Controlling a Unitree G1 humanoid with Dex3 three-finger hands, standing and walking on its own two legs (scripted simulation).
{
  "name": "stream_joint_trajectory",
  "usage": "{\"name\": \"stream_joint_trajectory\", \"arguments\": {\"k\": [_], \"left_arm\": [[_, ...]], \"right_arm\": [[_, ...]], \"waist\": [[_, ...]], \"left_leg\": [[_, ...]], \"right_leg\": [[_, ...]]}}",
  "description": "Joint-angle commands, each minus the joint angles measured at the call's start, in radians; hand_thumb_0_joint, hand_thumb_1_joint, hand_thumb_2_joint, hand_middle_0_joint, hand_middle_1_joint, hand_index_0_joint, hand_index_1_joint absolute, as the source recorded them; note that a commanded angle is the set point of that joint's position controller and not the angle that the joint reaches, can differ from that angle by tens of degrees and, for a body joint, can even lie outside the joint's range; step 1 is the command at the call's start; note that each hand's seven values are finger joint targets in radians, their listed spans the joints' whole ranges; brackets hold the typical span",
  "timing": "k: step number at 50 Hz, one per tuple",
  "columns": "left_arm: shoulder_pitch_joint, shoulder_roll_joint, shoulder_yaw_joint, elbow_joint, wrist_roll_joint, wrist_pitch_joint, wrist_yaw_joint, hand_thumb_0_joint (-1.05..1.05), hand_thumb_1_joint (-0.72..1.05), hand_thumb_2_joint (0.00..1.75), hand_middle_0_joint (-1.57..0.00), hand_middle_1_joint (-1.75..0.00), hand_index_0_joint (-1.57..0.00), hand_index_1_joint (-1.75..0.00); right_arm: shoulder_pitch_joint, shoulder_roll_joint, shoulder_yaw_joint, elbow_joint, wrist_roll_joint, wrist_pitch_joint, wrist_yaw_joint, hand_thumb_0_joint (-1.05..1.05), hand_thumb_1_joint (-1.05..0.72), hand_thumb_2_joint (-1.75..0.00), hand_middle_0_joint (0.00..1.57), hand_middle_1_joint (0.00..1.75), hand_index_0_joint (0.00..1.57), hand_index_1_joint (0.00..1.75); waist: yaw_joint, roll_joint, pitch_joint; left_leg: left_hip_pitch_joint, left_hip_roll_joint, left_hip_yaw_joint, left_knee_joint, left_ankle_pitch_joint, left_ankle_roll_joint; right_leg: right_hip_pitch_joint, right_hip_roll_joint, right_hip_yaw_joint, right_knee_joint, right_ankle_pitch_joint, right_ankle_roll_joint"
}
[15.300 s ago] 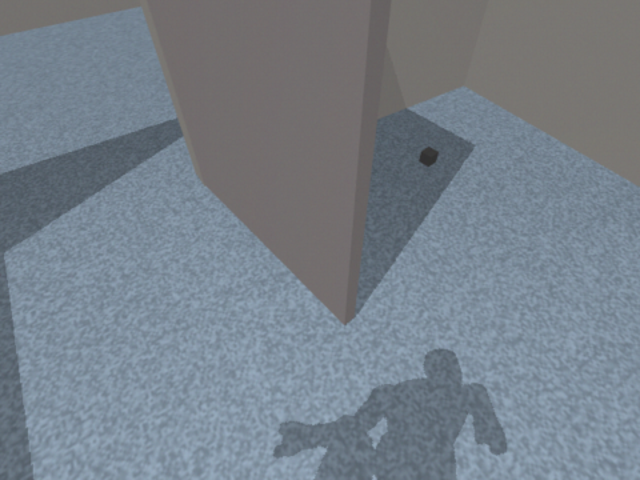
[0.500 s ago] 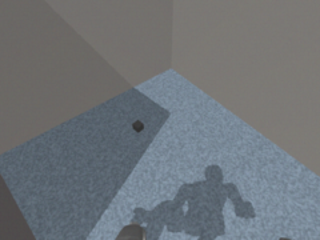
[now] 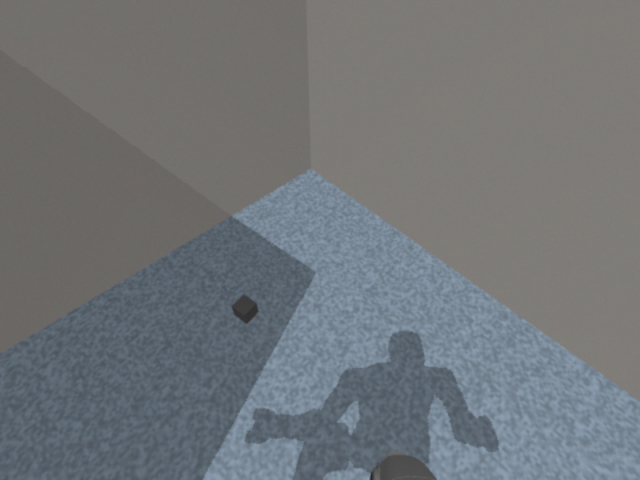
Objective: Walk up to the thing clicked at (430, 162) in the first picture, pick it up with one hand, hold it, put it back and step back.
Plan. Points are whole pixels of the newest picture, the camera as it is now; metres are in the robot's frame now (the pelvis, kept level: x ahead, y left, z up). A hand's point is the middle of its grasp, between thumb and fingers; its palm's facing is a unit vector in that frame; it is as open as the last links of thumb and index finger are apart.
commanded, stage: walk up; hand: left
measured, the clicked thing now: (245, 309) +0.77 +0.26 -0.74
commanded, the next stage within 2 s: none
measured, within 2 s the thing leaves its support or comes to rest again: neither
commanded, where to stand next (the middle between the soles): +0.41 +0.00 m, yaw +1 degrees
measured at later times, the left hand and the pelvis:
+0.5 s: hand (144, 469) +0.17 +0.25 -0.13, palm faces +0.06 -0.92 -0.39, open 7.4 cm; pelvis +0.16 -0.03 +0.00, yaw +4 degrees
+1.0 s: hand (157, 358) +0.34 +0.27 -0.14, palm faces +0.00 -0.92 -0.39, open 7.4 cm; pelvis +0.30 +0.00 +0.00, yaw +3 degrees
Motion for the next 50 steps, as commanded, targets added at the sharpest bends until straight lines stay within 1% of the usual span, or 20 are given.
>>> {"name": "stream_joint_trajectory", "arguments": {"k": [1, 3, 4, 5, 6, 9, 11, 13, 19, 25, 28, 29, 30, 31, 32, 36, 42, 44, 47, 50], "left_arm": [[0.057, 0.164, 0.063, -0.037, 0.002, -0.048, 0.015, 0.00, 0.90, 0.90, -0.20, -0.30, -0.20, -0.30], [0.202, 0.248, 0.099, -0.001, 0.012, -0.071, 0.038, 0.00, 0.90, 0.90, -0.20, -0.30, -0.20, -0.30], [0.222, 0.319, 0.111, -0.018, 0.011, -0.080, 0.053, 0.00, 0.90, 0.90, -0.20, -0.30, -0.20, -0.30], [0.196, 0.345, 0.108, -0.023, -0.001, -0.074, 0.051, 0.00, 0.90, 0.90, -0.20, -0.30, -0.20, -0.30], [0.144, 0.338, 0.104, -0.045, -0.010, -0.069, 0.051, 0.00, 0.90, 0.90, -0.20, -0.30, -0.20, -0.30], [0.047, 0.239, 0.074, -0.067, -0.021, -0.073, 0.063, 0.00, 0.90, 0.90, -0.20, -0.30, -0.20, -0.30], [0.050, 0.219, 0.067, -0.072, -0.015, -0.080, 0.062, 0.00, 0.90, 0.90, -0.20, -0.30, -0.20, -0.30], [0.069, 0.209, 0.061, -0.080, -0.011, -0.086, 0.062, 0.00, 0.90, 0.90, -0.20, -0.30, -0.20, -0.30], [0.072, 0.236, 0.081, -0.111, 0.003, -0.082, 0.060, 0.00, 0.90, 0.90, -0.20, -0.30, -0.20, -0.30], [0.115, 0.244, 0.076, -0.105, 0.000, -0.075, 0.058, 0.00, 0.90, 0.90, -0.20, -0.30, -0.20, -0.30], [0.083, 0.239, 0.063, -0.116, -0.001, -0.065, 0.059, 0.00, 0.90, 0.90, -0.20, -0.30, -0.20, -0.30], [0.103, 0.198, 0.046, -0.121, -0.002, -0.061, 0.059, 0.00, 0.90, 0.90, -0.20, -0.30, -0.20, -0.30], [0.158, 0.126, 0.022, -0.131, -0.015, -0.058, 0.060, 0.00, 0.90, 0.90, -0.20, -0.30, -0.20, -0.30], [0.182, 0.110, 0.022, -0.118, -0.019, -0.049, 0.062, 0.00, 0.90, 0.90, -0.20, -0.30, -0.20, -0.30], [0.153, 0.212, 0.046, -0.096, -0.011, -0.037, 0.077, 0.00, 0.90, 0.90, -0.20, -0.30, -0.20, -0.30], [0.161, 0.187, 0.036, -0.057, -0.021, -0.029, 0.061, 0.00, 0.90, 0.90, -0.20, -0.30, -0.20, -0.30], [0.116, 0.158, 0.035, -0.052, -0.009, -0.021, 0.048, 0.00, 0.90, 0.90, -0.20, -0.30, -0.20, -0.30], [0.080, 0.144, 0.031, -0.047, -0.003, -0.021, 0.053, 0.00, 0.90, 0.90, -0.20, -0.30, -0.20, -0.30], [0.057, 0.117, 0.025, -0.038, -0.004, -0.034, 0.068, 0.00, 0.90, 0.90, -0.20, -0.30, -0.20, -0.30], [0.097, 0.117, 0.026, 0.013, -0.002, -0.047, 0.085, 0.00, 0.90, 0.90, -0.20, -0.30, -0.20, -0.30]], "right_arm": [[-0.067, -0.262, -0.081, -0.106, 0.008, -0.014, -0.018, 0.00, -0.90, -0.90, 0.20, 0.30, 0.20, 0.30], [0.008, -0.164, -0.046, -0.103, 0.004, -0.010, -0.015, 0.00, -0.90, -0.90, 0.20, 0.30, 0.20, 0.30], [0.059, -0.098, -0.022, -0.112, 0.007, -0.005, -0.013, 0.00, -0.90, -0.90, 0.20, 0.30, 0.20, 0.30], [0.034, -0.203, -0.049, -0.089, 0.006, 0.009, -0.024, 0.00, -0.90, -0.90, 0.20, 0.30, 0.20, 0.30], [0.012, -0.247, -0.058, -0.072, 0.002, 0.012, -0.030, 0.00, -0.90, -0.90, 0.20, 0.30, 0.20, 0.30], [0.039, -0.213, -0.055, -0.016, 0.025, 0.020, -0.020, 0.00, -0.90, -0.90, 0.20, 0.30, 0.20, 0.30], [0.058, -0.194, -0.052, -0.009, 0.015, 0.027, -0.008, 0.00, -0.90, -0.90, 0.20, 0.30, 0.20, 0.30], [0.039, -0.185, -0.058, -0.010, 0.008, 0.035, 0.000, 0.00, -0.90, -0.90, 0.20, 0.30, 0.20, 0.30], [-0.081, -0.191, -0.068, -0.047, -0.009, 0.036, 0.018, 0.00, -0.90, -0.90, 0.20, 0.30, 0.20, 0.30], [-0.150, -0.170, -0.059, -0.070, -0.017, 0.014, 0.025, 0.00, -0.90, -0.90, 0.20, 0.30, 0.20, 0.30], [-0.043, -0.181, -0.068, -0.038, -0.017, -0.002, 0.016, 0.00, -0.90, -0.90, 0.20, 0.30, 0.20, 0.30], [0.068, -0.224, -0.085, -0.004, -0.021, -0.010, 0.005, 0.00, -0.90, -0.90, 0.20, 0.30, 0.20, 0.30], [0.146, -0.309, -0.113, -0.003, -0.036, -0.015, -0.008, 0.00, -0.90, -0.90, 0.20, 0.30, 0.20, 0.30], [0.129, -0.352, -0.116, -0.033, -0.021, -0.018, -0.018, 0.00, -0.90, -0.90, 0.20, 0.30, 0.20, 0.30], [0.104, -0.348, -0.119, -0.037, 0.006, -0.012, -0.015, 0.00, -0.90, -0.90, 0.20, 0.30, 0.20, 0.30], [-0.004, -0.237, -0.074, -0.065, 0.015, -0.016, -0.028, 0.00, -0.90, -0.90, 0.20, 0.30, 0.20, 0.30], [-0.054, -0.245, -0.074, -0.096, 0.000, -0.012, -0.026, 0.00, -0.90, -0.90, 0.20, 0.30, 0.20, 0.30], [-0.060, -0.236, -0.068, -0.092, -0.004, -0.003, -0.029, 0.00, -0.90, -0.90, 0.20, 0.30, 0.20, 0.30], [-0.074, -0.217, -0.055, -0.090, -0.003, 0.013, -0.033, 0.00, -0.90, -0.90, 0.20, 0.30, 0.20, 0.30], [-0.102, -0.201, -0.049, -0.084, 0.019, 0.035, -0.038, 0.00, -0.90, -0.90, 0.20, 0.30, 0.20, 0.30]], "waist": [[0.068, 0.130, -0.044], [0.131, -0.145, -0.163], [0.123, -0.325, -0.157], [0.124, -0.228, -0.109], [0.107, -0.177, -0.064], [0.044, -0.095, -0.009], [0.038, -0.112, -0.026], [0.045, -0.098, -0.019], [0.073, -0.079, 0.035], [0.090, -0.079, 0.020], [0.009, -0.002, -0.038], [-0.037, 0.121, -0.114], [-0.061, 0.339, -0.188], [-0.040, 0.340, -0.151], [-0.044, 0.248, -0.129], [0.023, 0.150, -0.017], [0.017, 0.218, 0.048], [0.016, 0.209, 0.065], [0.021, 0.187, 0.008], [0.053, 0.106, -0.083]], "left_leg": [[-0.201, 0.221, -0.157, -0.030, 0.131, 0.173], [-0.288, 0.086, -0.041, 0.412, 0.147, 0.121], [-0.467, -0.040, -0.041, 0.616, -0.180, 0.063], [-0.542, -0.052, -0.111, 0.709, -0.203, 0.048], [-0.555, -0.005, -0.147, 0.746, -0.189, 0.051], [-0.480, 0.036, -0.212, 0.656, -0.031, 0.047], [-0.429, 0.021, -0.179, 0.612, 0.024, 0.041], [-0.445, 0.009, -0.176, 0.578, 0.081, 0.028], [-0.505, 0.050, -0.173, 0.331, 0.123, -0.005], [-0.393, 0.052, -0.075, 0.154, 0.140, 0.022], [-0.146, 0.013, -0.043, 0.052, 0.143, 0.055], [0.019, 0.003, -0.078, 0.007, 0.088, 0.086], [0.169, 0.193, -0.363, -0.065, -0.009, 0.149], [0.213, 0.364, -0.725, -0.173, -0.062, 0.220], [0.182, 0.412, -0.761, -0.166, -0.047, 0.300], [-0.069, 0.236, -0.297, -0.149, 0.323, 0.170], [-0.166, 0.217, -0.200, -0.218, 0.151, 0.235], [-0.215, 0.199, -0.155, -0.190, 0.227, 0.223], [-0.189, 0.201, -0.127, -0.054, 0.567, 0.222], [-0.194, 0.153, -0.100, 0.133, 0.482, 0.159]], "right_leg": [[0.283, 0.040, -0.042, -0.098, 0.040, -0.019], [0.517, 0.000, 0.051, -0.227, -0.135, -0.046], [0.564, -0.228, 0.440, -0.346, -0.267, -0.086], [0.515, -0.317, 0.657, -0.433, -0.319, -0.174], [0.446, -0.333, 0.662, -0.432, -0.315, -0.230], [0.330, -0.174, 0.284, -0.397, -0.061, -0.133], [0.299, -0.128, 0.177, -0.391, 0.062, -0.144], [0.296, -0.118, 0.130, -0.405, 0.089, -0.143], [0.313, -0.171, 0.126, -0.471, -0.218, -0.183], [0.327, -0.161, 0.062, -0.355, -0.046, -0.190], [0.242, -0.141, 0.015, -0.163, 0.124, -0.156], [0.195, -0.071, -0.042, 0.069, 0.193, -0.123], [0.020, 0.021, -0.099, 0.346, 0.027, -0.063], [-0.184, 0.161, -0.049, 0.444, -0.345, -0.032], [-0.195, 0.086, 0.026, 0.533, -0.391, -0.046], [-0.065, 0.034, 0.112, 0.435, -0.193, -0.036], [-0.049, 0.018, 0.032, 0.226, -0.086, 0.021], [0.004, 0.018, 0.005, 0.145, -0.061, 0.023], [0.098, 0.048, -0.033, 0.029, 0.011, 0.019], [0.283, 0.095, -0.060, -0.155, 0.141, -0.007]]}}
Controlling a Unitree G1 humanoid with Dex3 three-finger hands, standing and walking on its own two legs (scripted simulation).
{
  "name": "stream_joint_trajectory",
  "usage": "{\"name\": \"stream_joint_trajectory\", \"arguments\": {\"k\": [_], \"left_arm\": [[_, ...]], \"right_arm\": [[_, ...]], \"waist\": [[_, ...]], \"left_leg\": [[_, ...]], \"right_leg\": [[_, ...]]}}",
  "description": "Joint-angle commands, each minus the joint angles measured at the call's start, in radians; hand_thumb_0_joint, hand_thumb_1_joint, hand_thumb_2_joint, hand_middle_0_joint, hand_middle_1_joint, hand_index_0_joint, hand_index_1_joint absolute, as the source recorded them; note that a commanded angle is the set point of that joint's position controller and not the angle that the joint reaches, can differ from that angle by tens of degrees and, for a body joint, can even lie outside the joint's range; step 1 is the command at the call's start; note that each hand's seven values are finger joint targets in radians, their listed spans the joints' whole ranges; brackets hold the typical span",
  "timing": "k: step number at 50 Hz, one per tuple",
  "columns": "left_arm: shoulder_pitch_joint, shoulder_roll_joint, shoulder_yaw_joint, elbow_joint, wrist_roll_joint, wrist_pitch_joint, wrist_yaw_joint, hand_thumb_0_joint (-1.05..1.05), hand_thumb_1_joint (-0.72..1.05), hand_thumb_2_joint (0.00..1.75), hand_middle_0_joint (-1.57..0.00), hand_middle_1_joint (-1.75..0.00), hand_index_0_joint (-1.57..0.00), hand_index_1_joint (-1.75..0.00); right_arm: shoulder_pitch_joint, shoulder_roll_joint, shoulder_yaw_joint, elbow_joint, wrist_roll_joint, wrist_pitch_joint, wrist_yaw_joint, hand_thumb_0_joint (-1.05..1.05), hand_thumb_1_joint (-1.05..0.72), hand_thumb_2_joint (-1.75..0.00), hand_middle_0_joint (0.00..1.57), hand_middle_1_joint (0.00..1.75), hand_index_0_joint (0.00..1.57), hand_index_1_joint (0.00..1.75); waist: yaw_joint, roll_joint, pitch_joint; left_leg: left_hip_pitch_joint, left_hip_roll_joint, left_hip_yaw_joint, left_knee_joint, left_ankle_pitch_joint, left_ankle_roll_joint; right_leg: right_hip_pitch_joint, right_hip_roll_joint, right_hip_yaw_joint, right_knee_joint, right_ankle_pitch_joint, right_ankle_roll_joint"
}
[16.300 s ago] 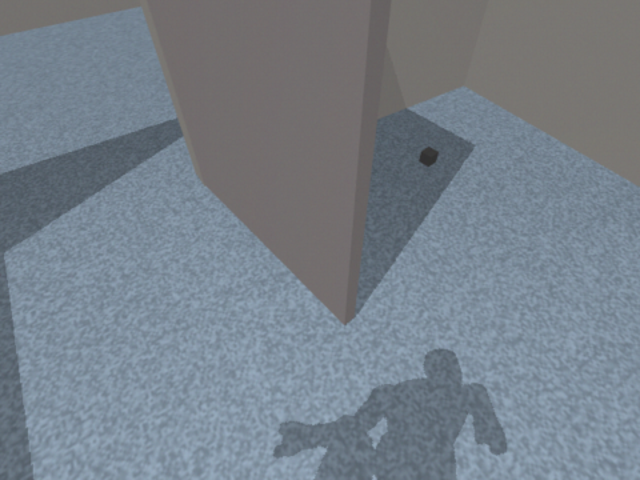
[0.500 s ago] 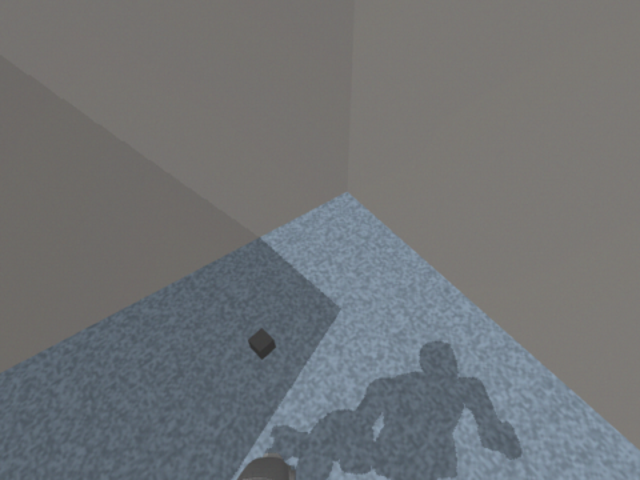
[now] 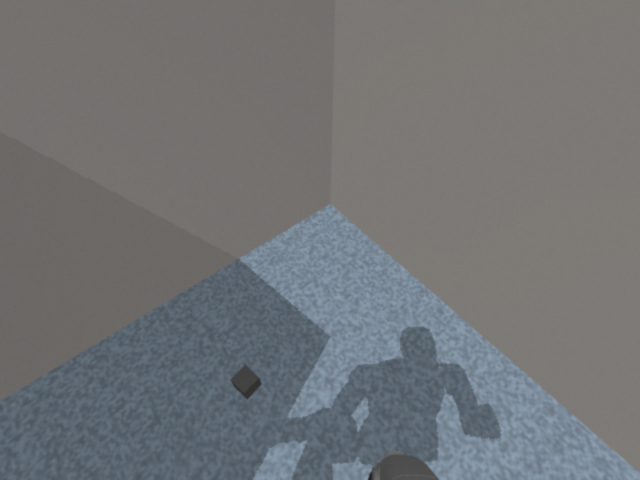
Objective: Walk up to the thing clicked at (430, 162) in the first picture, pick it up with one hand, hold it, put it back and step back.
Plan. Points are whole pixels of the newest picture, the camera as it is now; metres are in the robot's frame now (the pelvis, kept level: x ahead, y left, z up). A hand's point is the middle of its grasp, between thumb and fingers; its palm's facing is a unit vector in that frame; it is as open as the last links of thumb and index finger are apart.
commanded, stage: walk up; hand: left
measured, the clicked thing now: (246, 382) +0.48 +0.24 -0.73
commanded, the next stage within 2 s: none
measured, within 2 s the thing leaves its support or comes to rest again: neither
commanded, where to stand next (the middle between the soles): +0.11 -0.01 m, yaw -2 degrees
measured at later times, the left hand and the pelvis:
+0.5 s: hand out of the picture +0.13 +0.25 -0.15, palm faces +0.00 -0.95 -0.31, open 7.4 cm; pelvis +0.03 +0.00 +0.00, yaw +0 degrees
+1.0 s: hand out of the picture +0.11 +0.25 -0.14, palm faces +0.04 -0.94 -0.35, open 7.4 cm; pelvis +0.05 -0.01 +0.01, yaw +1 degrees
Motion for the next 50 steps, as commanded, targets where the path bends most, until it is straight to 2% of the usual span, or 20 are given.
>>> {"name": "stream_joint_trajectory", "arguments": {"k": [1, 2, 3, 4, 5, 7, 8, 12, 15, 16, 17, 18, 19, 21, 23, 25, 27, 38, 44, 50], "left_arm": [[0.096, 0.166, 0.050, -0.002, 0.007, -0.047, 0.036, 0.00, 0.90, 0.90, -0.20, -0.30, -0.20, -0.30], [0.088, 0.234, 0.067, -0.008, 0.014, -0.054, 0.041, 0.00, 0.90, 0.90, -0.20, -0.30, -0.20, -0.30], [0.033, 0.246, 0.060, -0.038, 0.010, -0.053, 0.044, 0.00, 0.90, 0.90, -0.20, -0.30, -0.20, -0.30], [-0.036, 0.264, 0.060, -0.047, 0.004, -0.041, 0.042, 0.00, 0.90, 0.90, -0.20, -0.30, -0.20, -0.30], [-0.050, 0.258, 0.057, -0.044, 0.007, -0.031, 0.043, 0.00, 0.90, 0.90, -0.20, -0.30, -0.20, -0.30], [-0.075, 0.215, 0.039, -0.040, 0.011, -0.022, 0.043, 0.00, 0.90, 0.90, -0.20, -0.30, -0.20, -0.30], [-0.086, 0.215, 0.038, -0.035, 0.015, -0.021, 0.044, 0.00, 0.90, 0.90, -0.20, -0.30, -0.20, -0.30], [-0.150, 0.212, 0.042, -0.033, 0.017, -0.004, 0.040, 0.00, 0.90, 0.90, -0.20, -0.30, -0.20, -0.30], [-0.202, 0.178, 0.030, -0.020, 0.001, 0.014, 0.033, 0.00, 0.90, 0.90, -0.20, -0.30, -0.20, -0.30], [-0.208, 0.153, 0.022, -0.017, -0.006, 0.017, 0.030, 0.00, 0.90, 0.90, -0.20, -0.30, -0.20, -0.30], [-0.204, 0.125, 0.015, -0.006, -0.013, 0.021, 0.027, 0.00, 0.90, 0.90, -0.20, -0.30, -0.20, -0.30], [-0.209, 0.148, 0.021, 0.026, -0.012, 0.022, 0.024, 0.00, 0.90, 0.90, -0.20, -0.30, -0.20, -0.30], [-0.205, 0.160, 0.028, 0.049, -0.006, 0.019, 0.023, 0.00, 0.90, 0.90, -0.20, -0.30, -0.20, -0.30], [-0.205, 0.158, 0.028, 0.066, -0.003, 0.011, 0.019, 0.00, 0.90, 0.90, -0.20, -0.30, -0.20, -0.30], [-0.209, 0.149, 0.023, 0.090, -0.011, 0.007, 0.018, 0.00, 0.90, 0.90, -0.20, -0.30, -0.20, -0.30], [-0.227, 0.147, 0.016, 0.109, -0.010, 0.006, 0.018, 0.00, 0.90, 0.90, -0.20, -0.30, -0.20, -0.30], [-0.228, 0.151, 0.012, 0.130, -0.008, 0.007, 0.017, 0.00, 0.90, 0.90, -0.20, -0.30, -0.20, -0.30], [-0.256, 0.144, -0.002, 0.194, -0.011, 0.006, 0.018, 0.00, 0.90, 0.90, -0.20, -0.30, -0.20, -0.30], [-0.262, 0.146, 0.003, 0.206, -0.007, 0.004, 0.023, 0.00, 0.90, 0.90, -0.20, -0.30, -0.20, -0.30], [-0.256, 0.141, 0.007, 0.212, -0.003, 0.003, 0.025, 0.00, 0.90, 0.90, -0.20, -0.30, -0.20, -0.30]], "right_arm": [[-0.041, -0.172, -0.047, -0.067, 0.030, 0.006, -0.020, 0.00, -0.90, -0.90, 0.20, 0.30, 0.20, 0.30], [0.005, -0.116, -0.029, -0.067, 0.036, 0.006, -0.020, 0.00, -0.90, -0.90, 0.20, 0.30, 0.20, 0.30], [0.056, -0.086, -0.011, -0.048, 0.028, 0.021, -0.023, 0.00, -0.90, -0.90, 0.20, 0.30, 0.20, 0.30], [0.048, -0.166, -0.036, -0.024, 0.025, 0.034, -0.034, 0.00, -0.90, -0.90, 0.20, 0.30, 0.20, 0.30], [0.024, -0.183, -0.040, 0.000, 0.018, 0.036, -0.038, 0.00, -0.90, -0.90, 0.20, 0.30, 0.20, 0.30], [0.008, -0.187, -0.041, 0.034, 0.024, 0.041, -0.031, 0.00, -0.90, -0.90, 0.20, 0.30, 0.20, 0.30], [0.006, -0.184, -0.038, 0.053, 0.025, 0.044, -0.029, 0.00, -0.90, -0.90, 0.20, 0.30, 0.20, 0.30], [0.014, -0.173, -0.030, 0.111, 0.010, 0.037, -0.031, 0.00, -0.90, -0.90, 0.20, 0.30, 0.20, 0.30], [0.021, -0.169, -0.031, 0.162, -0.004, 0.022, -0.036, 0.00, -0.90, -0.90, 0.20, 0.30, 0.20, 0.30], [-0.002, -0.196, -0.038, 0.162, -0.015, 0.016, -0.039, 0.00, -0.90, -0.90, 0.20, 0.30, 0.20, 0.30], [-0.077, -0.230, -0.039, 0.143, -0.017, 0.009, -0.038, 0.00, -0.90, -0.90, 0.20, 0.30, 0.20, 0.30], [-0.152, -0.244, -0.034, 0.141, -0.009, 0.006, -0.032, 0.00, -0.90, -0.90, 0.20, 0.30, 0.20, 0.30], [-0.175, -0.231, -0.026, 0.153, -0.006, 0.010, -0.027, 0.00, -0.90, -0.90, 0.20, 0.30, 0.20, 0.30], [-0.154, -0.191, -0.012, 0.172, -0.009, 0.002, -0.025, 0.00, -0.90, -0.90, 0.20, 0.30, 0.20, 0.30], [-0.152, -0.195, -0.007, 0.192, -0.007, -0.010, -0.025, 0.00, -0.90, -0.90, 0.20, 0.30, 0.20, 0.30], [-0.174, -0.198, -0.007, 0.198, -0.001, -0.011, -0.025, 0.00, -0.90, -0.90, 0.20, 0.30, 0.20, 0.30], [-0.181, -0.196, -0.007, 0.203, 0.001, -0.005, -0.027, 0.00, -0.90, -0.90, 0.20, 0.30, 0.20, 0.30], [-0.202, -0.194, -0.010, 0.236, 0.011, 0.007, -0.036, 0.00, -0.90, -0.90, 0.20, 0.30, 0.20, 0.30], [-0.211, -0.182, -0.010, 0.248, 0.013, 0.017, -0.033, 0.00, -0.90, -0.90, 0.20, 0.30, 0.20, 0.30], [-0.246, -0.177, -0.008, 0.253, 0.010, 0.020, -0.032, 0.00, -0.90, -0.90, 0.20, 0.30, 0.20, 0.30]], "waist": [[0.063, 0.010, -0.145], [0.051, -0.158, -0.198], [0.022, -0.185, -0.190], [0.026, -0.153, -0.164], [0.032, -0.165, -0.145], [0.025, -0.160, -0.136], [0.022, -0.181, -0.156], [0.020, -0.178, -0.186], [-0.002, -0.132, -0.161], [0.002, -0.069, -0.136], [0.027, 0.020, -0.103], [0.049, 0.037, -0.049], [0.060, 0.043, -0.017], [0.052, 0.052, -0.027], [0.052, 0.103, -0.056], [0.047, 0.111, -0.088], [0.042, 0.111, -0.102], [0.019, 0.034, -0.138], [0.015, -0.010, -0.134], [0.021, -0.003, -0.151]], "left_leg": [[-0.075, 0.119, -0.059, 0.152, 0.361, 0.095], [-0.169, 0.060, -0.038, 0.269, 0.104, 0.051], [-0.219, -0.015, -0.072, 0.309, -0.236, 0.021], [-0.194, 0.003, -0.094, 0.336, -0.331, 0.026], [-0.183, 0.019, -0.105, 0.319, -0.347, 0.028], [-0.180, 0.024, -0.131, 0.283, -0.301, 0.023], [-0.193, 0.017, -0.118, 0.262, -0.236, 0.016], [-0.121, 0.001, -0.087, 0.101, -0.120, -0.004], [0.018, 0.003, -0.086, -0.090, 0.068, 0.000], [0.023, 0.061, -0.175, -0.133, 0.075, 0.016], [-0.080, 0.142, -0.307, -0.219, -0.078, 0.045], [-0.215, 0.162, -0.328, -0.250, -0.242, 0.063], [-0.288, 0.151, -0.292, -0.255, -0.287, 0.059], [-0.231, 0.112, -0.239, -0.254, -0.154, 0.038], [-0.175, 0.126, -0.244, -0.254, -0.005, 0.033], [-0.146, 0.127, -0.233, -0.249, 0.046, 0.031], [-0.119, 0.123, -0.221, -0.261, 0.009, 0.032], [-0.006, 0.113, -0.187, -0.241, 0.216, 0.017], [0.033, 0.106, -0.179, -0.244, 0.208, 0.016], [0.047, 0.104, -0.174, -0.248, 0.234, 0.010]], "right_leg": [[0.299, 0.039, -0.024, -0.245, 0.215, -0.034], [0.384, -0.113, 0.168, -0.252, 0.369, -0.074], [0.336, -0.275, 0.418, -0.315, 0.276, -0.152], [0.271, -0.308, 0.445, -0.316, 0.138, -0.248], [0.218, -0.293, 0.444, -0.318, 0.068, -0.254], [0.203, -0.202, 0.321, -0.335, -0.060, -0.179], [0.232, -0.179, 0.291, -0.329, -0.075, -0.161], [0.208, -0.151, 0.221, -0.306, -0.122, -0.156], [0.084, -0.131, 0.168, -0.269, -0.192, -0.109], [0.032, -0.107, 0.148, -0.258, -0.233, -0.074], [0.057, -0.054, 0.112, -0.247, -0.277, -0.035], [0.147, -0.017, 0.085, -0.235, -0.269, -0.021], [0.218, -0.020, 0.077, -0.238, -0.250, -0.026], [0.229, -0.039, 0.104, -0.250, -0.171, -0.044], [0.257, -0.025, 0.069, -0.248, -0.055, -0.041], [0.290, -0.029, 0.057, -0.274, -0.004, -0.032], [0.294, -0.033, 0.061, -0.284, -0.028, -0.031], [0.318, -0.062, 0.064, -0.323, 0.158, -0.019], [0.297, -0.069, 0.075, -0.358, 0.096, -0.015], [0.314, -0.069, 0.067, -0.366, 0.135, -0.007]]}}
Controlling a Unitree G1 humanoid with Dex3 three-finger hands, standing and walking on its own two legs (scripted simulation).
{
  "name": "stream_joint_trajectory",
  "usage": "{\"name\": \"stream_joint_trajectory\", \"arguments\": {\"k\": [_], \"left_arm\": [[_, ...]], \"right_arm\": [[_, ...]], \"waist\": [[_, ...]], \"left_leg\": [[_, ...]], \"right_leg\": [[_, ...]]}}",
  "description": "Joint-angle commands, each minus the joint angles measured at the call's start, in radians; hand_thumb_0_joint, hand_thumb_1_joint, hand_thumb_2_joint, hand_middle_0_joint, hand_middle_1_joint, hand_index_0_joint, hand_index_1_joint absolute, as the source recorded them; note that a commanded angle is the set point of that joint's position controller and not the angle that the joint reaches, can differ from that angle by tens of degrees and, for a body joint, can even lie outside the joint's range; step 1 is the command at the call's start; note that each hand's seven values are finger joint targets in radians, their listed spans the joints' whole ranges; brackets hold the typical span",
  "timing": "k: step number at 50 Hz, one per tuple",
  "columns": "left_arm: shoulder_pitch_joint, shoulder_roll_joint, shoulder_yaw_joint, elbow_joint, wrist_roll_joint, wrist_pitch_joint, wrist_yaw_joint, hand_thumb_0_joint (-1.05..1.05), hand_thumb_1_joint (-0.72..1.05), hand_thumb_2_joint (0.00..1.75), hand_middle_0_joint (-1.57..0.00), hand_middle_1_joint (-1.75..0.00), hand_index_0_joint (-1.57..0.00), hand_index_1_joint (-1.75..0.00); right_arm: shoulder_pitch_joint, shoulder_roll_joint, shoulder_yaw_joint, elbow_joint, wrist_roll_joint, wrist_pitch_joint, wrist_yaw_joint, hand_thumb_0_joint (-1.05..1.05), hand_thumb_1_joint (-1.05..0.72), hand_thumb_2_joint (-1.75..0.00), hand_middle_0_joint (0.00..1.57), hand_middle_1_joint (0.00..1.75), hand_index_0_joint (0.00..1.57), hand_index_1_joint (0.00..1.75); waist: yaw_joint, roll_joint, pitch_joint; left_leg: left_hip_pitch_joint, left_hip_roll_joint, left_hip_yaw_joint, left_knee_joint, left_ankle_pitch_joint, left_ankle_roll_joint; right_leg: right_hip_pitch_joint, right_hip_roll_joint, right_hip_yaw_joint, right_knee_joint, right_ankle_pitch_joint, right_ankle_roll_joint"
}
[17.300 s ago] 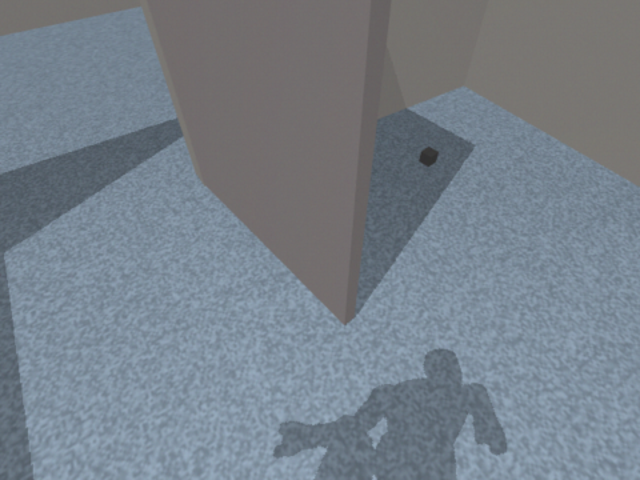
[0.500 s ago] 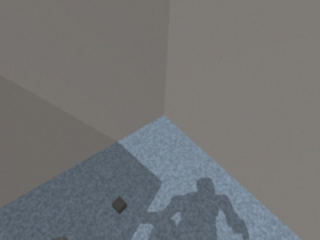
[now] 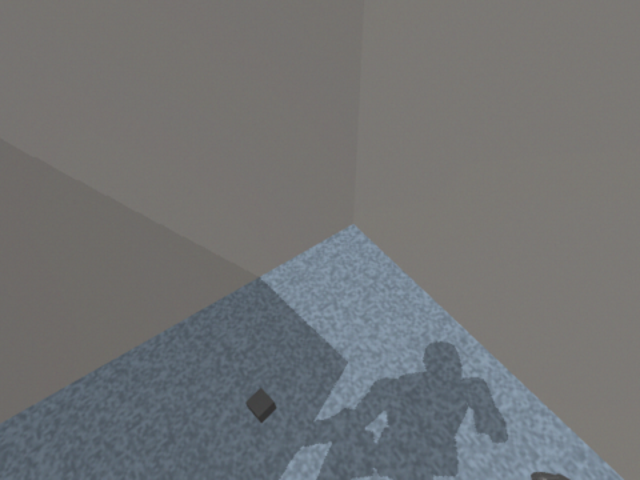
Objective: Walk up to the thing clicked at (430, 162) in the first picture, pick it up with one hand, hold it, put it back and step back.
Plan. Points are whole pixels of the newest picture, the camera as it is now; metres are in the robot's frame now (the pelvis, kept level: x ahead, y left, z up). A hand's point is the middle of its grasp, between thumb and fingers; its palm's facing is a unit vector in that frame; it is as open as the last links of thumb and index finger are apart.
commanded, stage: walk up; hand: left
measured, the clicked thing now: (261, 405) +0.44 +0.23 -0.75
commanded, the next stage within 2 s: none
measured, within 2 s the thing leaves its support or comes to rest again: neither
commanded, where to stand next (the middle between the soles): +0.06 +0.00 m, yaw -3 degrees
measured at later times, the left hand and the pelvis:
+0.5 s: hand out of the picture +0.10 +0.25 -0.15, palm faces -0.01 -0.95 -0.32, open 7.4 cm; pelvis +0.00 +0.00 +0.00, yaw -1 degrees
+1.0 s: hand out of the picture +0.08 +0.27 -0.16, palm faces +0.00 -0.93 -0.36, open 7.4 cm; pelvis -0.03 +0.00 -0.01, yaw +0 degrees
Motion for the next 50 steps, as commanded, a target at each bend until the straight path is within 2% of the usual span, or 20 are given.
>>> {"name": "stream_joint_trajectory", "arguments": {"k": [1, 12, 19, 31, 35, 38, 40, 41, 42, 45, 46, 48, 49, 50], "left_arm": [[-0.053, 0.218, 0.044, -0.054, 0.004, -0.024, 0.016, 0.00, 0.90, 0.90, -0.20, -0.30, -0.20, -0.30], [-0.065, 0.209, 0.052, -0.067, 0.007, -0.022, 0.019, 0.00, 0.90, 0.90, -0.20, -0.30, -0.20, -0.30], [-0.073, 0.206, 0.054, -0.071, 0.010, -0.016, 0.018, 0.00, 0.90, 0.90, -0.20, -0.30, -0.20, -0.30], [-0.081, 0.206, 0.056, -0.081, 0.010, -0.011, 0.012, 0.00, 0.90, 0.90, -0.20, -0.30, -0.20, -0.30], [-0.069, 0.204, 0.057, -0.083, 0.009, -0.011, 0.011, 0.00, 0.90, 0.90, -0.20, -0.30, -0.20, -0.30], [-0.064, 0.203, 0.055, -0.082, 0.010, -0.012, 0.011, 0.00, 0.90, 0.90, -0.20, -0.30, -0.20, -0.30], [-0.059, 0.201, 0.055, -0.084, 0.009, -0.013, 0.012, 0.00, 0.90, 0.90, -0.20, -0.30, -0.20, -0.30], [-0.077, 0.263, 0.082, -0.104, -0.002, 0.006, 0.018, 0.00, 0.90, 0.90, -0.20, -0.30, -0.20, -0.30], [-0.060, 0.255, 0.083, -0.120, -0.008, 0.013, 0.022, 0.00, 0.90, 0.90, -0.20, -0.30, -0.20, -0.30], [-0.036, 0.247, 0.085, -0.151, -0.005, 0.023, 0.025, 0.00, 0.90, 0.90, -0.20, -0.30, -0.20, -0.30], [-0.057, 0.248, 0.086, -0.166, -0.003, 0.028, 0.024, 0.00, 0.90, 0.90, -0.20, -0.30, -0.20, -0.30], [-0.053, 0.265, 0.091, -0.186, 0.000, 0.038, 0.024, 0.00, 0.90, 0.90, -0.20, -0.30, -0.20, -0.30], [-0.060, 0.280, 0.095, -0.201, 0.004, 0.042, 0.024, 0.00, 0.90, 0.90, -0.20, -0.30, -0.20, -0.30], [-0.096, 0.298, 0.100, -0.223, 0.013, 0.045, 0.026, 0.00, 0.90, 0.90, -0.20, -0.30, -0.20, -0.30]], "right_arm": [[-0.014, -0.212, -0.044, -0.043, 0.002, -0.012, -0.012, 0.00, -0.90, -0.90, 0.20, 0.30, 0.20, 0.30], [-0.013, -0.210, -0.044, -0.030, -0.003, -0.014, -0.015, 0.00, -0.90, -0.90, 0.20, 0.30, 0.20, 0.30], [-0.005, -0.208, -0.043, -0.033, -0.004, -0.014, -0.016, 0.00, -0.90, -0.90, 0.20, 0.30, 0.20, 0.30], [0.019, -0.212, -0.041, -0.035, -0.010, -0.017, -0.015, 0.00, -0.90, -0.90, 0.20, 0.30, 0.20, 0.30], [0.030, -0.207, -0.040, -0.039, -0.008, -0.020, -0.015, 0.00, -0.90, -0.90, 0.20, 0.30, 0.20, 0.30], [0.025, -0.211, -0.042, -0.042, -0.009, -0.019, -0.015, 0.00, -0.90, -0.90, 0.20, 0.30, 0.20, 0.30], [0.032, -0.212, -0.043, -0.044, -0.009, -0.020, -0.015, 0.00, -0.90, -0.90, 0.20, 0.30, 0.20, 0.30], [0.026, -0.263, -0.064, -0.051, -0.003, 0.000, -0.020, 0.00, -0.90, -0.90, 0.20, 0.30, 0.20, 0.30], [0.042, -0.252, -0.065, -0.064, 0.006, 0.006, -0.025, 0.00, -0.90, -0.90, 0.20, 0.30, 0.20, 0.30], [0.043, -0.247, -0.076, -0.095, 0.015, 0.016, -0.025, 0.00, -0.90, -0.90, 0.20, 0.30, 0.20, 0.30], [0.045, -0.249, -0.082, -0.106, 0.013, 0.022, -0.024, 0.00, -0.90, -0.90, 0.20, 0.30, 0.20, 0.30], [0.046, -0.236, -0.084, -0.124, 0.015, 0.036, -0.024, 0.00, -0.90, -0.90, 0.20, 0.30, 0.20, 0.30], [0.063, -0.228, -0.087, -0.130, 0.013, 0.044, -0.024, 0.00, -0.90, -0.90, 0.20, 0.30, 0.20, 0.30], [0.089, -0.219, -0.090, -0.135, 0.009, 0.055, -0.022, 0.00, -0.90, -0.90, 0.20, 0.30, 0.20, 0.30]], "waist": [[-0.017, -0.056, -0.099], [-0.017, -0.027, -0.125], [-0.019, -0.026, -0.105], [-0.016, -0.020, -0.055], [-0.014, -0.031, -0.070], [-0.014, -0.028, -0.074], [-0.017, -0.027, -0.089], [-0.020, -0.047, 0.033], [-0.024, -0.049, -0.014], [-0.025, -0.044, -0.126], [-0.033, -0.047, -0.147], [-0.029, -0.072, -0.179], [-0.029, -0.121, -0.191], [-0.035, -0.195, -0.189]], "left_leg": [[-0.031, 0.098, -0.063, -0.064, 0.161, 0.049], [-0.048, 0.104, -0.056, -0.084, 0.191, 0.042], [-0.057, 0.104, -0.054, -0.089, 0.161, 0.044], [-0.111, 0.094, -0.067, -0.118, 0.046, 0.047], [-0.097, 0.093, -0.069, -0.110, 0.066, 0.049], [-0.084, 0.096, -0.068, -0.111, 0.078, 0.048], [-0.070, 0.100, -0.064, -0.108, 0.105, 0.048], [-0.142, 0.088, -0.070, -0.017, 0.323, 0.049], [-0.126, 0.091, -0.056, 0.019, 0.397, 0.050], [-0.073, 0.090, -0.042, 0.088, 0.445, 0.065], [-0.086, 0.077, -0.036, 0.116, 0.399, 0.067], [-0.082, 0.038, -0.017, 0.208, 0.268, 0.062], [-0.073, -0.001, 0.011, 0.304, 0.154, 0.056], [-0.091, -0.046, 0.041, 0.427, -0.063, 0.049]], "right_leg": [[0.097, -0.105, 0.120, -0.061, 0.070, -0.015], [0.161, -0.107, 0.108, -0.046, 0.142, -0.018], [0.145, -0.099, 0.107, -0.050, 0.099, -0.020], [0.135, -0.089, 0.121, -0.064, -0.004, -0.017], [0.134, -0.088, 0.125, -0.062, -0.011, -0.018], [0.130, -0.090, 0.119, -0.056, 0.026, -0.018], [0.136, -0.091, 0.118, -0.050, 0.058, -0.018], [0.056, -0.096, 0.110, 0.041, 0.289, -0.025], [0.071, -0.094, 0.099, 0.071, 0.349, -0.037], [0.086, -0.100, 0.083, 0.108, 0.375, -0.058], [0.087, -0.111, 0.091, 0.112, 0.365, -0.066], [0.047, -0.160, 0.135, 0.091, 0.325, -0.105], [0.011, -0.212, 0.190, 0.058, 0.298, -0.143], [-0.026, -0.281, 0.250, 0.023, 0.265, -0.197]]}}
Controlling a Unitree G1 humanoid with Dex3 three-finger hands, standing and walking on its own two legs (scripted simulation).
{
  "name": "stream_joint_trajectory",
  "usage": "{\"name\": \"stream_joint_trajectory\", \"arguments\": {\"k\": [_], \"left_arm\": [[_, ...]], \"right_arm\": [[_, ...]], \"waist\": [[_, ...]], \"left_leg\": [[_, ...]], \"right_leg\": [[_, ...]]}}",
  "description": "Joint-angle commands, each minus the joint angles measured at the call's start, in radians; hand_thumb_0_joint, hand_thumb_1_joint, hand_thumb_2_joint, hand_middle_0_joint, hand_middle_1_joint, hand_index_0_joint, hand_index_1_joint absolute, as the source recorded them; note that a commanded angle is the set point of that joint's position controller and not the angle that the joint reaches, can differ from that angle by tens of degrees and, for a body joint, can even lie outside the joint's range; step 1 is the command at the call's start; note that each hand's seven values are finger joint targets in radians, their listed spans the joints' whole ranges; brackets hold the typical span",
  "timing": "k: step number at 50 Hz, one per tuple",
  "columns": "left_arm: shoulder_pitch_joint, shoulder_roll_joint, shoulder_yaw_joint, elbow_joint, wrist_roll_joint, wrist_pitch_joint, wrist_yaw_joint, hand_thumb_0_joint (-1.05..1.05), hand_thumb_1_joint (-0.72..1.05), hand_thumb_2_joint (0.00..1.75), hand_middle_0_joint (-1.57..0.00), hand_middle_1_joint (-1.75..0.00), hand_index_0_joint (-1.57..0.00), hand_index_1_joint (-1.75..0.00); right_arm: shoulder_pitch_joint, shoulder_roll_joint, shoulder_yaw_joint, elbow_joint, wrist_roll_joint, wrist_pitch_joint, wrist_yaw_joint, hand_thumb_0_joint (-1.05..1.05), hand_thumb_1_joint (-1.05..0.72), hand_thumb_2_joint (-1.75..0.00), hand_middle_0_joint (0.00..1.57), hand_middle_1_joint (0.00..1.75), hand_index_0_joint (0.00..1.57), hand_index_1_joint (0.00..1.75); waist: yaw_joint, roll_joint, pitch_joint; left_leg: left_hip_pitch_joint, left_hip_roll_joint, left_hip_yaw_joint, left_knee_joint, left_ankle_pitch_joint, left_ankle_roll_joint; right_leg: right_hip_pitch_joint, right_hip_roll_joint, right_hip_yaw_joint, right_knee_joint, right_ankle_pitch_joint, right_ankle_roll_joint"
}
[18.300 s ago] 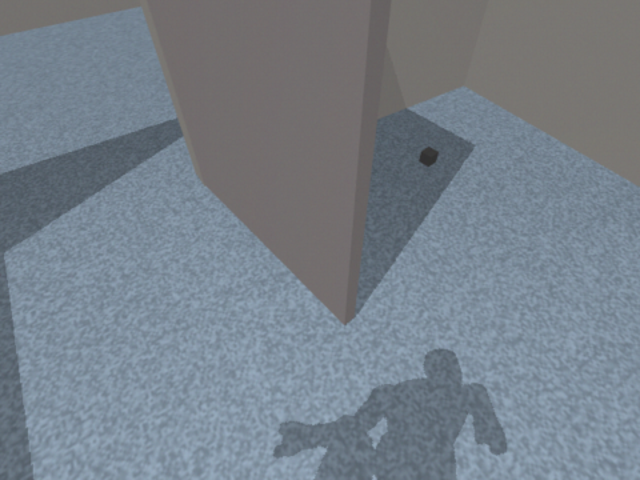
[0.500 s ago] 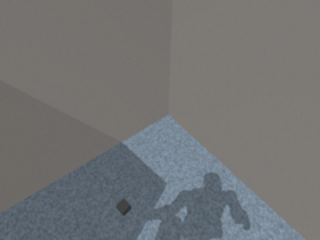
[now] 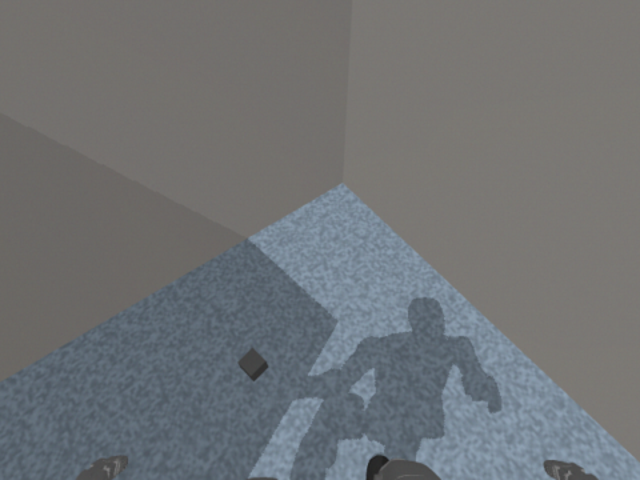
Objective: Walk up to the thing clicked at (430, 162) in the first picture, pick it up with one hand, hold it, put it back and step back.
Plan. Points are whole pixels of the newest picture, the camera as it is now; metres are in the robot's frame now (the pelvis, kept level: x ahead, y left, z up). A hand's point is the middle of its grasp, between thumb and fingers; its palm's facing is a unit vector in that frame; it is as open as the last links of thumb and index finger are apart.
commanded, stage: walk up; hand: left
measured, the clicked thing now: (253, 364) +0.46 +0.23 -0.74
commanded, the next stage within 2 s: none
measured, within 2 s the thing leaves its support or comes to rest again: neither
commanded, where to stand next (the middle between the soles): +0.09 +0.00 m, yaw -3 degrees
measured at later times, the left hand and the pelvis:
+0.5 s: hand out of the picture +0.04 +0.29 -0.16, palm faces -0.12 -0.94 -0.33, open 7.4 cm; pelvis -0.05 +0.02 +0.00, yaw -3 degrees
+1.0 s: hand out of the picture +0.09 +0.24 -0.13, palm faces -0.03 -0.90 -0.44, open 7.4 cm; pelvis +0.00 -0.03 -0.01, yaw -2 degrees
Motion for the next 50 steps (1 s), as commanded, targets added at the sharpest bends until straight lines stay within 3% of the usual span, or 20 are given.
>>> {"name": "stream_joint_trajectory", "arguments": {"k": [1, 3, 4, 7, 9, 10, 12, 15, 19, 21, 23, 26, 30, 31, 32, 33, 34, 38, 43, 50], "left_arm": [[-0.061, 0.279, 0.063, -0.124, 0.028, -0.006, 0.020, 0.00, 0.90, 0.90, -0.20, -0.30, -0.20, -0.30], [-0.090, 0.280, 0.069, -0.154, 0.045, 0.000, 0.020, 0.00, 0.90, 0.90, -0.20, -0.30, -0.20, -0.30], [-0.135, 0.278, 0.067, -0.184, 0.045, 0.003, 0.021, 0.00, 0.90, 0.90, -0.20, -0.30, -0.20, -0.30], [-0.124, 0.231, 0.047, -0.193, 0.045, 0.006, 0.022, 0.00, 0.90, 0.90, -0.20, -0.30, -0.20, -0.30], [-0.084, 0.167, 0.037, -0.209, 0.031, 0.017, 0.019, 0.00, 0.90, 0.90, -0.20, -0.30, -0.20, -0.30], [-0.034, 0.187, 0.044, -0.179, 0.031, 0.026, 0.020, 0.00, 0.90, 0.90, -0.20, -0.30, -0.20, -0.30], [-0.050, 0.210, 0.054, -0.168, 0.037, 0.027, 0.020, 0.00, 0.90, 0.90, -0.20, -0.30, -0.20, -0.30], [0.037, 0.248, 0.071, -0.154, 0.034, 0.026, 0.005, 0.00, 0.90, 0.90, -0.20, -0.30, -0.20, -0.30], [-0.077, 0.240, 0.073, -0.230, 0.054, -0.003, -0.031, 0.00, 0.90, 0.90, -0.20, -0.30, -0.20, -0.30], [-0.085, 0.239, 0.069, -0.235, 0.046, -0.019, -0.037, 0.00, 0.90, 0.90, -0.20, -0.30, -0.20, -0.30], [-0.042, 0.238, 0.066, -0.221, 0.039, -0.033, -0.039, 0.00, 0.90, 0.90, -0.20, -0.30, -0.20, -0.30], [0.000, 0.234, 0.066, -0.208, 0.033, -0.055, -0.054, 0.00, 0.90, 0.90, -0.20, -0.30, -0.20, -0.30], [0.273, 0.210, 0.081, -0.126, 0.021, -0.083, -0.042, 0.00, 0.90, 0.90, -0.20, -0.30, -0.20, -0.30], [0.382, 0.257, 0.098, -0.095, 0.020, -0.092, -0.024, 0.00, 0.90, 0.90, -0.20, -0.30, -0.20, -0.30], [0.424, 0.348, 0.119, -0.104, 0.035, -0.100, -0.006, 0.00, 0.90, 0.90, -0.20, -0.30, -0.20, -0.30], [0.336, 0.380, 0.112, -0.148, 0.031, -0.104, -0.001, 0.00, 0.90, 0.90, -0.20, -0.30, -0.20, -0.30], [0.251, 0.400, 0.110, -0.185, 0.031, -0.098, -0.004, 0.00, 0.90, 0.90, -0.20, -0.30, -0.20, -0.30], [0.163, 0.288, 0.076, -0.215, 0.007, -0.119, 0.012, 0.00, 0.90, 0.90, -0.20, -0.30, -0.20, -0.30], [0.160, 0.254, 0.056, -0.240, 0.010, -0.120, 0.039, 0.00, 0.90, 0.90, -0.20, -0.30, -0.20, -0.30], [0.144, 0.269, 0.066, -0.285, -0.002, -0.060, 0.060, 0.00, 0.90, 0.90, -0.20, -0.30, -0.20, -0.30]], "right_arm": [[0.108, -0.189, -0.063, -0.070, -0.006, 0.028, -0.009, 0.00, -0.90, -0.90, 0.20, 0.30, 0.20, 0.30], [0.171, -0.186, -0.070, -0.076, -0.012, 0.036, -0.001, 0.00, -0.90, -0.90, 0.20, 0.30, 0.20, 0.30], [0.205, -0.192, -0.077, -0.079, -0.007, 0.035, 0.001, 0.00, -0.90, -0.90, 0.20, 0.30, 0.20, 0.30], [0.234, -0.192, -0.088, -0.073, -0.020, 0.011, 0.005, 0.00, -0.90, -0.90, 0.20, 0.30, 0.20, 0.30], [0.184, -0.308, -0.114, -0.096, -0.064, -0.017, -0.006, 0.00, -0.90, -0.90, 0.20, 0.30, 0.20, 0.30], [0.138, -0.314, -0.112, -0.124, -0.075, -0.033, -0.017, 0.00, -0.90, -0.90, 0.20, 0.30, 0.20, 0.30], [0.052, -0.347, -0.104, -0.151, -0.065, -0.053, -0.026, 0.00, -0.90, -0.90, 0.20, 0.30, 0.20, 0.30], [0.049, -0.308, -0.110, -0.162, -0.058, -0.072, -0.041, 0.00, -0.90, -0.90, 0.20, 0.30, 0.20, 0.30], [0.316, -0.299, -0.132, -0.127, -0.045, -0.103, -0.040, 0.00, -0.90, -0.90, 0.20, 0.30, 0.20, 0.30], [0.344, -0.308, -0.136, -0.142, -0.047, -0.105, -0.032, 0.00, -0.90, -0.90, 0.20, 0.30, 0.20, 0.30], [0.300, -0.315, -0.133, -0.175, -0.049, -0.104, -0.018, 0.00, -0.90, -0.90, 0.20, 0.30, 0.20, 0.30], [0.251, -0.314, -0.125, -0.215, -0.053, -0.098, 0.001, 0.00, -0.90, -0.90, 0.20, 0.30, 0.20, 0.30], [0.169, -0.263, -0.099, -0.257, -0.047, -0.076, 0.019, 0.00, -0.90, -0.90, 0.20, 0.30, 0.20, 0.30], [0.196, -0.198, -0.077, -0.265, -0.033, -0.070, 0.017, 0.00, -0.90, -0.90, 0.20, 0.30, 0.20, 0.30], [0.195, -0.128, -0.049, -0.307, -0.021, -0.068, 0.015, 0.00, -0.90, -0.90, 0.20, 0.30, 0.20, 0.30], [0.213, -0.172, -0.061, -0.291, -0.019, -0.050, 0.007, 0.00, -0.90, -0.90, 0.20, 0.30, 0.20, 0.30], [0.219, -0.247, -0.086, -0.275, -0.025, -0.045, 0.002, 0.00, -0.90, -0.90, 0.20, 0.30, 0.20, 0.30], [0.327, -0.225, -0.081, -0.197, -0.015, -0.035, 0.019, 0.00, -0.90, -0.90, 0.20, 0.30, 0.20, 0.30], [0.270, -0.172, -0.070, -0.218, -0.012, 0.003, 0.010, 0.00, -0.90, -0.90, 0.20, 0.30, 0.20, 0.30], [0.201, -0.190, -0.082, -0.268, -0.033, 0.012, -0.003, 0.00, -0.90, -0.90, 0.20, 0.30, 0.20, 0.30]], "waist": [[0.000, -0.213, -0.270], [-0.020, -0.232, -0.226], [-0.045, -0.254, -0.212], [-0.062, -0.137, -0.228], [-0.041, 0.237, -0.159], [-0.006, 0.105, -0.153], [-0.009, 0.146, -0.137], [0.040, 0.136, -0.145], [-0.092, 0.105, -0.175], [-0.114, 0.116, -0.135], [-0.090, 0.156, -0.093], [-0.064, 0.198, -0.045], [0.074, 0.141, -0.099], [0.116, -0.056, -0.170], [0.120, -0.291, -0.173], [0.084, -0.178, -0.146], [0.063, -0.130, -0.068], [-0.016, -0.099, -0.012], [0.000, -0.144, -0.019], [0.021, -0.190, -0.134]], "left_leg": [[0.011, -0.057, 0.030, 0.405, -0.277, 0.041], [-0.004, -0.023, -0.030, 0.445, -0.338, 0.052], [0.025, 0.000, -0.054, 0.449, -0.327, 0.061], [0.049, 0.007, -0.005, 0.077, -0.091, 0.053], [0.029, 0.247, -0.459, -0.244, -0.018, 0.107], [-0.043, 0.288, -0.440, -0.230, 0.027, 0.114], [-0.152, 0.327, -0.467, -0.236, 0.093, 0.163], [0.111, 0.246, -0.260, -0.110, 0.312, 0.167], [0.458, 0.264, -0.319, -0.129, 0.233, 0.179], [0.450, 0.285, -0.338, -0.181, 0.110, 0.194], [0.340, 0.306, -0.322, -0.231, -0.048, 0.238], [0.173, 0.279, -0.218, -0.243, -0.107, 0.237], [-0.044, 0.149, -0.016, 0.036, 0.161, 0.156], [-0.131, 0.080, 0.035, 0.277, 0.105, 0.114], [-0.377, -0.024, 0.045, 0.499, -0.234, 0.061], [-0.398, -0.041, -0.071, 0.565, -0.297, 0.047], [-0.351, 0.013, -0.109, 0.605, -0.304, 0.049], [-0.298, 0.029, -0.143, 0.540, -0.109, 0.032], [-0.156, -0.027, -0.135, 0.449, -0.086, -0.001], [-0.150, -0.018, -0.025, 0.231, -0.078, 0.029]], "right_leg": [[0.035, -0.320, 0.299, -0.121, 0.230, -0.236], [-0.062, -0.332, 0.299, -0.137, 0.087, -0.248], [-0.121, -0.327, 0.271, -0.090, 0.171, -0.234], [-0.088, -0.169, 0.165, 0.091, -0.021, -0.131], [-0.259, 0.105, 0.119, 0.431, -0.410, -0.040], [-0.209, 0.078, 0.241, 0.475, -0.396, -0.037], [-0.129, 0.072, 0.271, 0.524, -0.374, -0.022], [-0.257, 0.092, 0.260, 0.589, -0.256, -0.016], [-0.392, 0.071, 0.220, 0.445, -0.297, -0.005], [-0.401, 0.070, 0.217, 0.415, -0.322, -0.001], [-0.333, 0.051, 0.178, 0.374, -0.338, -0.002], [-0.163, 0.030, 0.098, 0.241, -0.359, -0.011], [0.280, 0.086, -0.028, -0.053, -0.095, -0.027], [0.443, 0.053, 0.055, -0.113, -0.063, -0.023], [0.527, -0.161, 0.437, -0.182, -0.141, -0.090], [0.378, -0.327, 0.684, -0.273, -0.330, -0.176], [0.217, -0.364, 0.719, -0.296, -0.481, -0.262], [0.155, -0.178, 0.296, -0.216, -0.078, -0.161], [0.045, -0.183, 0.142, -0.093, 0.622, -0.174], [0.178, -0.206, 0.164, 0.116, 0.653, -0.179]]}}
